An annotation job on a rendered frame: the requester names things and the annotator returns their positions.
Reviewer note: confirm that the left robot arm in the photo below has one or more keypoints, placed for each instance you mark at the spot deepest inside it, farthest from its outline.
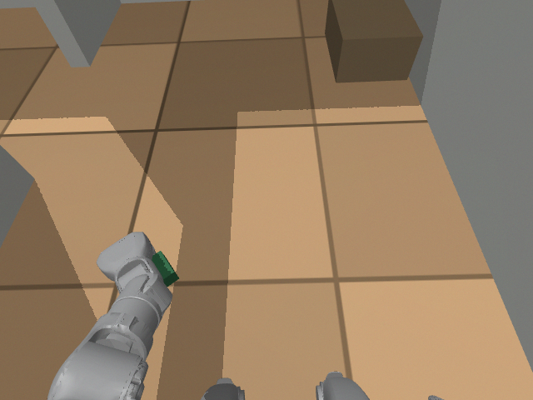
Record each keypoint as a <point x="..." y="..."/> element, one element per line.
<point x="110" y="362"/>

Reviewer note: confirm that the left robot hand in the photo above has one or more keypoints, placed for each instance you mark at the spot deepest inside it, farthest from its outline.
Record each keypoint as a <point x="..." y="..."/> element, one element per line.
<point x="135" y="244"/>

